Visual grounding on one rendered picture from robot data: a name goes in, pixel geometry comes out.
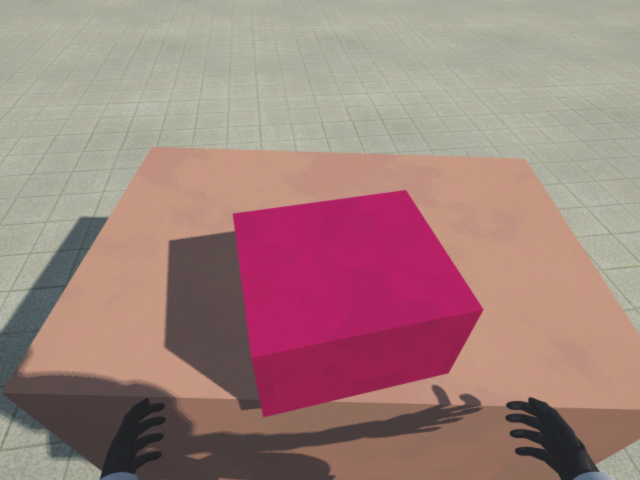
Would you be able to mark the robot left hand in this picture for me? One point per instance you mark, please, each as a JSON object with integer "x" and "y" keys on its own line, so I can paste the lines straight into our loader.
{"x": 124, "y": 447}

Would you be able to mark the carton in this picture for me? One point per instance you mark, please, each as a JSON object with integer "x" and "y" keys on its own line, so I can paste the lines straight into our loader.
{"x": 348, "y": 296}

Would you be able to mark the pedestal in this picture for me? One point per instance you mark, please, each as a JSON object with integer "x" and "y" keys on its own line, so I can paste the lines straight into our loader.
{"x": 156, "y": 310}

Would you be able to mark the robot right hand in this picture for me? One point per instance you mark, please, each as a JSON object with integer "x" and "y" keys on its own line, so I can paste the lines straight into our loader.
{"x": 564, "y": 453}

